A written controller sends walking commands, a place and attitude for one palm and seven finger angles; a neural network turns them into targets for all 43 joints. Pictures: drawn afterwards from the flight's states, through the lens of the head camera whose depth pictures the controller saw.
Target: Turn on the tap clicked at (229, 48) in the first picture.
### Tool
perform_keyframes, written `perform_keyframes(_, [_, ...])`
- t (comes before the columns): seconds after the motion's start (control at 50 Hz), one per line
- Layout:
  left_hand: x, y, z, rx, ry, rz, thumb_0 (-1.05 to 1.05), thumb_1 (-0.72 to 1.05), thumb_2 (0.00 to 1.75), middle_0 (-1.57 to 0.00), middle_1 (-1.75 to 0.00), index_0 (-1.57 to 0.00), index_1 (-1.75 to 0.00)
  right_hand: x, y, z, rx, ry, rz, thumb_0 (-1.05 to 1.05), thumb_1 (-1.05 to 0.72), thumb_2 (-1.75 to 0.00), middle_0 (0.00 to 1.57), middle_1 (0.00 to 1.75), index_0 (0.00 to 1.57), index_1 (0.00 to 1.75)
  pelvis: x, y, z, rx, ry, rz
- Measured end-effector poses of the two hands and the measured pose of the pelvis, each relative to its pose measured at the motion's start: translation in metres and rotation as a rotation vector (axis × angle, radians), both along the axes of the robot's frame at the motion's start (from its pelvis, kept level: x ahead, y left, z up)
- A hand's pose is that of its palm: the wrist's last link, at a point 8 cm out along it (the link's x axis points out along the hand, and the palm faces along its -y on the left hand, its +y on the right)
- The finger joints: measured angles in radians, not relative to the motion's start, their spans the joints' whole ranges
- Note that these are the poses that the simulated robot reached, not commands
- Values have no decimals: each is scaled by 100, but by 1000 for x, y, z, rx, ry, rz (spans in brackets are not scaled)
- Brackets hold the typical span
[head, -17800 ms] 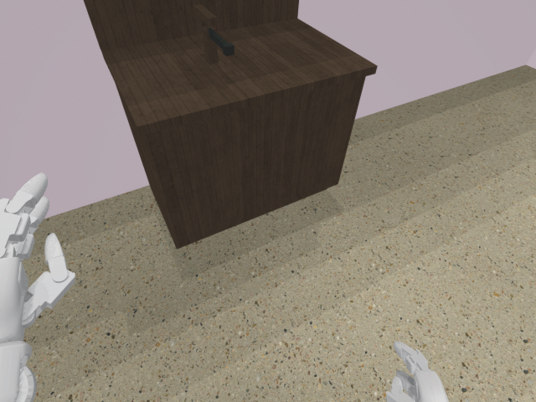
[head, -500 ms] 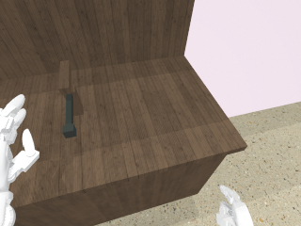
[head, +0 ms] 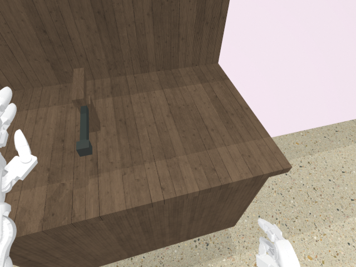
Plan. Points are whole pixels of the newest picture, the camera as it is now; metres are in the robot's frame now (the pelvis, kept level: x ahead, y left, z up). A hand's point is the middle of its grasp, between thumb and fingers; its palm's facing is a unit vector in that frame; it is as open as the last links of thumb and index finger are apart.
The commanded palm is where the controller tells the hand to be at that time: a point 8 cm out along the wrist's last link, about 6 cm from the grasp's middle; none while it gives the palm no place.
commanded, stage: look again from close up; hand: left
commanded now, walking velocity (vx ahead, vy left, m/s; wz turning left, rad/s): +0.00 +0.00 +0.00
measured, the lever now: (84, 148) +0.35 +0.26 +0.06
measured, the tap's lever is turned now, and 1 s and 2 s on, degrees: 0 0 0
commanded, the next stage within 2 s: shuffle to correct the standing spot in 0.10 s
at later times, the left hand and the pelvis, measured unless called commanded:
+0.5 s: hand (44, 173) +0.22 +0.25 +0.16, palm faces +0.38 -0.88 -0.30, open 7.4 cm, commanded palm +0.15 +0.28 +0.18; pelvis -0.01 +0.00 +0.00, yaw -1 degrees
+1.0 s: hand (83, 173) +0.23 +0.19 +0.16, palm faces +0.32 -0.87 -0.37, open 7.4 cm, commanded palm +0.17 +0.23 +0.18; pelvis +0.01 -0.04 +0.00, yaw -1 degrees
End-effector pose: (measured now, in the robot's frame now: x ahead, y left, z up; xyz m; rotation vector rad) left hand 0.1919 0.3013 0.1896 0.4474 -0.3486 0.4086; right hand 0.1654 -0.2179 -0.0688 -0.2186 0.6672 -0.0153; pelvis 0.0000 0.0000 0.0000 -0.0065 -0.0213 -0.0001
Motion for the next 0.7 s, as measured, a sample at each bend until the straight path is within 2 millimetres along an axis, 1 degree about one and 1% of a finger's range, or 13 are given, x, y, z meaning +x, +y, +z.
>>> perform_keyframes(0.06, [-5,-23,-16,-23,58,-100,1,90,90,-20,-30,-21,-30,-9,-6,1,-5,-8,-44,1,-90,-90,20,30,20,30,0,2,0,2,-6,-3])
perform_keyframes(0.1, [-9,-28,-23,-25,88,-134,1,89,90,-21,-30,-21,-30,-15,-9,2,-18,-1,-65,1,-90,-90,20,30,20,30,-1,1,0,1,-7,1])
perform_keyframes(0.16, [-14,-20,-26,-11,95,-125,1,89,90,-21,-30,-22,-30,-22,-11,3,-41,15,-72,1,-90,-90,20,30,20,30,-3,0,0,-1,-8,9])
perform_keyframes(0.22, [-18,-8,-20,-1,62,-82,1,89,90,-22,-30,-22,-31,-24,-10,4,-55,24,-55,1,-90,-90,20,30,20,30,-4,0,0,-4,-10,13])
perform_keyframes(0.28, [-22,-2,-13,-9,14,-52,1,89,90,-21,-30,-22,-30,-21,-6,4,-58,22,-34,1,-90,-90,20,30,20,30,-5,2,0,-3,-12,12])
perform_keyframes(0.34, [-22,-2,-10,-28,-16,-46,1,89,90,-21,-30,-21,-30,-15,0,5,-46,8,-20,1,-90,-90,20,30,20,30,-5,3,0,1,-16,6])
perform_keyframes(0.44, [-16,-8,-16,-57,-8,-64,1,89,90,-21,-30,-21,-30,-4,10,9,-11,-29,-8,1,-90,-90,20,30,20,30,-7,2,-1,8,-21,-5])
perform_keyframes(0.52, [-12,-16,-18,-57,11,-86,1,89,90,-21,-30,-21,-30,3,13,12,13,-53,-2,1,-90,-90,20,30,20,30,-8,-3,-3,8,-22,-11])
perform_keyframes(0.6, [-11,-26,-15,-41,13,-104,1,89,90,-21,-30,-21,-30,5,8,13,17,-58,1,1,-90,-90,20,30,20,30,-8,-11,-4,6,-19,-15])
perform_keyframes(0.7, [-11,-38,-11,-20,18,-107,1,89,90,-21,-30,-21,-30,3,-9,8,3,-37,-12,1,-90,-90,20,30,20,30,-7,-22,-5,4,-11,-19])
